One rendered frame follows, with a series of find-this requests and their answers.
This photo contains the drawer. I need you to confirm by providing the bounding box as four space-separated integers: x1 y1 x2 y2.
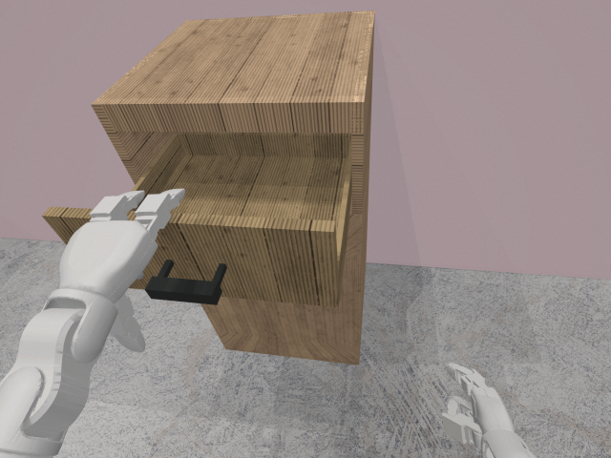
42 132 352 307

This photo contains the left robot hand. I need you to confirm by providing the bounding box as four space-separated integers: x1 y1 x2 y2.
59 189 185 352

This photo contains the cabinet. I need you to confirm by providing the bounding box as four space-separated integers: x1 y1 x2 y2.
91 10 375 365

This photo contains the handle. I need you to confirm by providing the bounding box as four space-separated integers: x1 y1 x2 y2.
144 260 227 305

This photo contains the robot left forearm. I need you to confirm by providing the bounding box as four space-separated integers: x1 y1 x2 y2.
0 287 118 458

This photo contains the robot right forearm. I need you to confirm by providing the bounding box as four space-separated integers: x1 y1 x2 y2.
481 429 537 458

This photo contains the right robot hand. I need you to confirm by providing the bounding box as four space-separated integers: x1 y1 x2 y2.
442 363 515 450

